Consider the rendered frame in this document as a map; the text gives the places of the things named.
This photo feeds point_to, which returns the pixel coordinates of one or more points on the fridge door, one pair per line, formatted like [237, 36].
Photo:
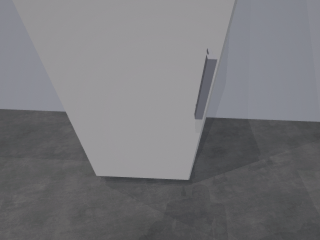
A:
[128, 74]

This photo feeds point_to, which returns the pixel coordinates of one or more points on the handle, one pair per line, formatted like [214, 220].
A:
[205, 85]

